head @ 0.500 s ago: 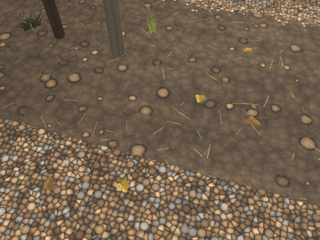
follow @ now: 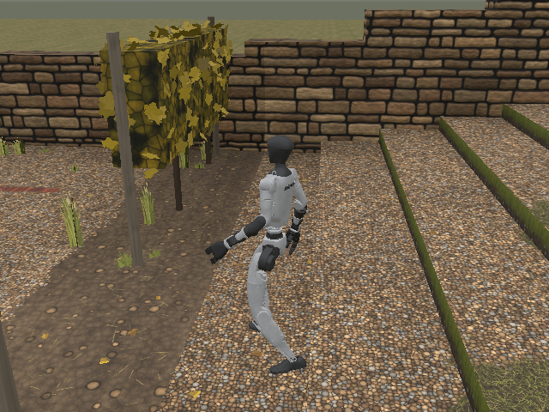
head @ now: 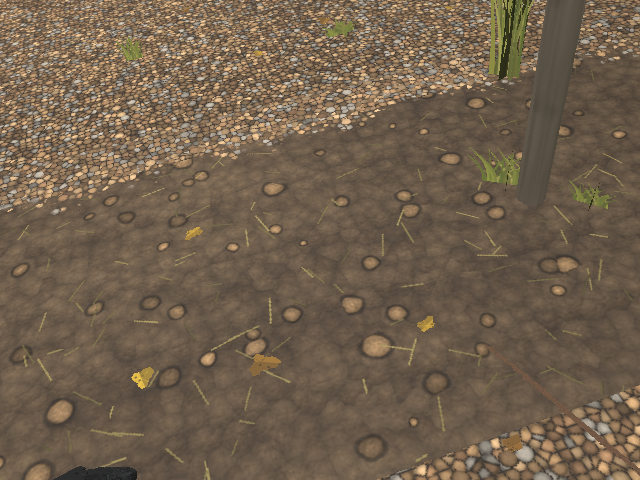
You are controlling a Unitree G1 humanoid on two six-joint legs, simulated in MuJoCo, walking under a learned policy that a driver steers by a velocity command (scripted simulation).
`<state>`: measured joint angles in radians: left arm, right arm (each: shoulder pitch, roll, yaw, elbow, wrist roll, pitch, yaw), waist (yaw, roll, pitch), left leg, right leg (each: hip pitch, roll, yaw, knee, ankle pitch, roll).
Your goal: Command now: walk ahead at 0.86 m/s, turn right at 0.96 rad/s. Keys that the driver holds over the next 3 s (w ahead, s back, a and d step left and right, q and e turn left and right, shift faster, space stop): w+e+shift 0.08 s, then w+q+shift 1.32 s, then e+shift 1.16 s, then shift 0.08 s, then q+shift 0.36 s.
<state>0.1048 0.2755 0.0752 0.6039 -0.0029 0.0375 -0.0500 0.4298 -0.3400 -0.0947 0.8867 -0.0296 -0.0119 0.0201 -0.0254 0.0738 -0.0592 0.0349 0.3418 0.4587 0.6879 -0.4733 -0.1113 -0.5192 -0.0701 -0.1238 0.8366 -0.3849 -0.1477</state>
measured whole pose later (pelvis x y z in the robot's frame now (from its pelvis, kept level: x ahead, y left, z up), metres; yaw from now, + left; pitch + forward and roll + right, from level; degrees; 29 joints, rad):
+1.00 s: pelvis +0.88 -0.15 +0.03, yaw +24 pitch +3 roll -2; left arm 0.10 0.26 0.02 0.69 0.05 -0.09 0.01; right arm 0.35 -0.35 -0.09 0.83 0.00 -0.05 0.01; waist -0.06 0.04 0.03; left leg -0.34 -0.06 -0.07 1.29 -0.33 0.13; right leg -0.41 -0.03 -0.03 0.57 -0.20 0.03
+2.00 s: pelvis +1.48 +0.25 +0.03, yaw +34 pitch +2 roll +1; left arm 0.22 0.30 0.05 0.62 -0.01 -0.01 0.01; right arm 0.03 -0.26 -0.02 0.63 -0.02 -0.01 -0.04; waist 0.04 -0.01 0.08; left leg -0.66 -0.03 -0.21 1.03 -0.34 -0.07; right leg -0.45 0.19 0.16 0.46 -0.02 -0.09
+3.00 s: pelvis +1.53 +0.31 +0.04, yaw +5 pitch +2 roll +0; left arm 0.09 0.20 0.04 0.65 0.03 0.02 0.05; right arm 0.26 -0.29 -0.09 0.74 0.02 0.08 -0.02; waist -0.04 0.02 0.03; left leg -0.52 0.07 0.04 1.01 -0.38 -0.11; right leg -0.23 -0.04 -0.19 0.46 -0.27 -0.04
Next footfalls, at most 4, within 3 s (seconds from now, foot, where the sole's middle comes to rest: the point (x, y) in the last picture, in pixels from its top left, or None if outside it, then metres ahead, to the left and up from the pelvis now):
0.46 left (417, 473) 0.56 -0.10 -0.73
0.90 right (451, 293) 1.02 -0.25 -0.73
1.36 left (305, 235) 1.28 0.12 -0.73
1.74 right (247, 167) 1.63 0.31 -0.73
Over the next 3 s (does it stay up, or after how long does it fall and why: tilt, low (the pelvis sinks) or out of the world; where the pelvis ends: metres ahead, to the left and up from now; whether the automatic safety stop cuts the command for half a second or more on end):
stays up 1.53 0.31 0.04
